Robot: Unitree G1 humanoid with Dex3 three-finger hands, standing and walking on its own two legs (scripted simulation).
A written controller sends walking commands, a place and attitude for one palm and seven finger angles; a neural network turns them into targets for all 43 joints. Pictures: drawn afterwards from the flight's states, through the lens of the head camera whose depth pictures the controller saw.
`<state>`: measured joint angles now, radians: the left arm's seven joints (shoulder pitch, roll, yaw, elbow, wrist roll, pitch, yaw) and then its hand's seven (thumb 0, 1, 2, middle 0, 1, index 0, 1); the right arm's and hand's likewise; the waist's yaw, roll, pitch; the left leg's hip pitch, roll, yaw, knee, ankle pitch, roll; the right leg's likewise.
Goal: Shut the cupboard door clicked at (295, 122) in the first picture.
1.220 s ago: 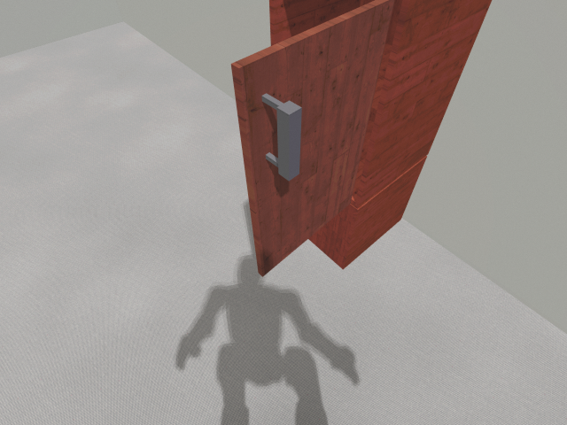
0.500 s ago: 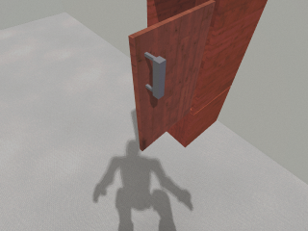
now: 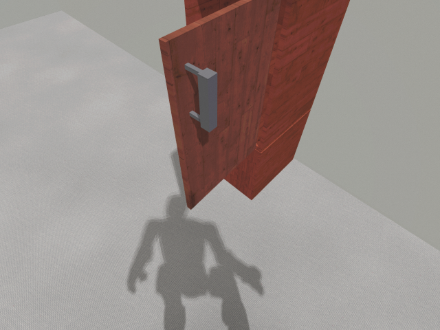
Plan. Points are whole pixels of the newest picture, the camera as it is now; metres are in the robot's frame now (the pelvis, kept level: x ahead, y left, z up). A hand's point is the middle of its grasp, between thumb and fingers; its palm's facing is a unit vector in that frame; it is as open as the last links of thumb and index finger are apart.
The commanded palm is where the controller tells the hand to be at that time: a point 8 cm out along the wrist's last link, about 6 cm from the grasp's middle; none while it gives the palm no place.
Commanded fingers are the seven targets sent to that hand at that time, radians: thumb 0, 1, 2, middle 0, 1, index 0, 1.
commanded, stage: walk around to get in front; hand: left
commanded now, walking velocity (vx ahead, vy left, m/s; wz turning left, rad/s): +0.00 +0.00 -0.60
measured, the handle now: (200, 97) +0.54 +0.09 +0.12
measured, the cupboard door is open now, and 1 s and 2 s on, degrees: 93 93 93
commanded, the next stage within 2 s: none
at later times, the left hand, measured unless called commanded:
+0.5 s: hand out of the picture +0.07 +0.16 -0.16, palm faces -0.18 -0.95 -0.27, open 7.4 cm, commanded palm none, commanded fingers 0.00 0.90 0.90 -0.20 -0.30 -0.20 -0.30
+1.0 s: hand (166, 301) +0.20 +0.13 -0.17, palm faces -0.49 -0.83 -0.27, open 7.4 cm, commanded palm none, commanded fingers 0.00 0.90 0.90 -0.20 -0.30 -0.20 -0.30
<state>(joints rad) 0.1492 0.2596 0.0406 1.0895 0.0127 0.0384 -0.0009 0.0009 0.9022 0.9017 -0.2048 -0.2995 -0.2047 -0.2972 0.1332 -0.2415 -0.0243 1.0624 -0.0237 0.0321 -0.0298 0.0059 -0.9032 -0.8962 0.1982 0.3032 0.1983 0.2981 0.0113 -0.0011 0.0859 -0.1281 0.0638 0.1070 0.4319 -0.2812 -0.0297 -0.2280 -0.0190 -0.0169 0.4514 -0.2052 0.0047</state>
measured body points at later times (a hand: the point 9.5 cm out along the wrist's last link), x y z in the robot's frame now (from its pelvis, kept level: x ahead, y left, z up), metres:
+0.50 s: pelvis -0.01 -0.03 +0.00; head +0.05 -0.06 +0.45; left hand +0.08 +0.21 -0.14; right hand +0.04 -0.30 -0.15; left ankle +0.00 +0.14 -0.67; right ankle -0.01 -0.11 -0.74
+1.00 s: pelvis -0.01 -0.02 -0.02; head +0.04 -0.05 +0.43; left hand +0.22 +0.18 -0.15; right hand -0.09 -0.27 -0.16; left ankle +0.04 +0.13 -0.74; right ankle -0.07 -0.13 -0.74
